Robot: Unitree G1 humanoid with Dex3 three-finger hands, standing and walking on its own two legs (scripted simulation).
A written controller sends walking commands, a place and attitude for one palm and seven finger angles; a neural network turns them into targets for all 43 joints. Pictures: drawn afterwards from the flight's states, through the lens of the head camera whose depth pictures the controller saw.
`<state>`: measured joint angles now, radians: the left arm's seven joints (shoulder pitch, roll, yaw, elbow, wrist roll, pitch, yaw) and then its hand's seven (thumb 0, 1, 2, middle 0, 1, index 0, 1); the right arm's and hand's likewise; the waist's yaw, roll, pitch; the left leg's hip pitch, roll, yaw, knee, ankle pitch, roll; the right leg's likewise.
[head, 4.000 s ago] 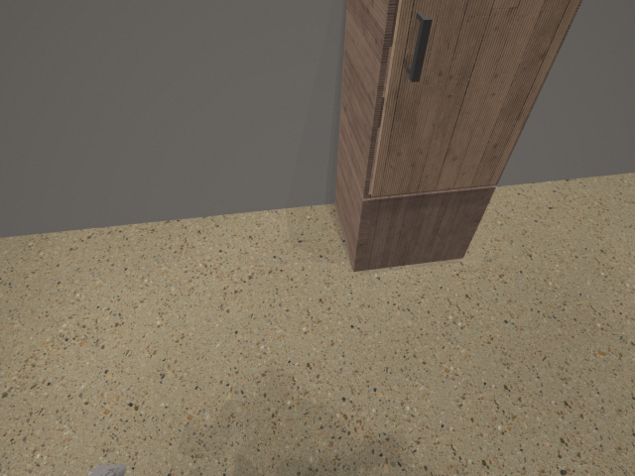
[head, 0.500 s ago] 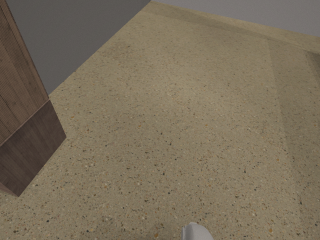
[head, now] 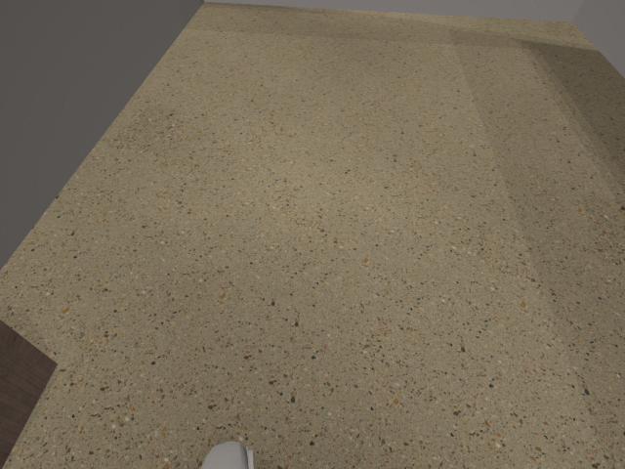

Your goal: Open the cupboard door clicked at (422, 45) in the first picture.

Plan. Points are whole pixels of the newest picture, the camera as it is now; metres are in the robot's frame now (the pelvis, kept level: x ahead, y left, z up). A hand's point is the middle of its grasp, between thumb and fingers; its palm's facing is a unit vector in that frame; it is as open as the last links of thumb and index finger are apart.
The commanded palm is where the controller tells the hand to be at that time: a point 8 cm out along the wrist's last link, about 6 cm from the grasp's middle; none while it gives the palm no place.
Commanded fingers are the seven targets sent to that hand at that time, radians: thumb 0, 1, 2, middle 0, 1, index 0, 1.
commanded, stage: walk to a spot facing it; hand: left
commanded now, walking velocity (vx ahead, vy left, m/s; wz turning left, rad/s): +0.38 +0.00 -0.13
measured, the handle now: out of the picture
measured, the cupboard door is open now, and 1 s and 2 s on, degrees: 0 0 0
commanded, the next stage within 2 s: turn to face it in 0.48 s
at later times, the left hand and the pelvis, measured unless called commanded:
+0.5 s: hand (167, 406) +0.24 +0.24 -0.17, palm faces -0.08 -0.99 -0.15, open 7.4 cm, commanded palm none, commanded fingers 0.00 0.90 0.90 -0.20 -0.30 -0.20 -0.30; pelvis +0.21 +0.07 +0.01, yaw -11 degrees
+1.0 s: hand (232, 300) +0.44 +0.17 -0.17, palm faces -0.13 -0.98 -0.15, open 7.4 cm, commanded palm none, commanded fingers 0.00 0.90 0.90 -0.20 -0.30 -0.20 -0.30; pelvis +0.29 +0.03 -0.01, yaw -5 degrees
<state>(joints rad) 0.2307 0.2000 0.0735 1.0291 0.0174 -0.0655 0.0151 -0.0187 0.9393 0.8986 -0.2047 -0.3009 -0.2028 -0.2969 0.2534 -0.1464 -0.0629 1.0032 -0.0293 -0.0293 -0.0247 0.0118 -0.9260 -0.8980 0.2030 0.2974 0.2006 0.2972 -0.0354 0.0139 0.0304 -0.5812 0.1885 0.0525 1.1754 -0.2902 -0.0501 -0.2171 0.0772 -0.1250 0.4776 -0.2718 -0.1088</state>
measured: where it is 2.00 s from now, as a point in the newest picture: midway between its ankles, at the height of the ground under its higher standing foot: outside the picture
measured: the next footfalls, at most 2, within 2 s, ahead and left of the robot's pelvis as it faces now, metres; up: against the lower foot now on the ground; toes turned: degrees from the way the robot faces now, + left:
left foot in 0.26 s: +0.27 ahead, +0.15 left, +0.00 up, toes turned +6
right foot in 0.72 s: +0.34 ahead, -0.12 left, +0.00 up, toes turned -23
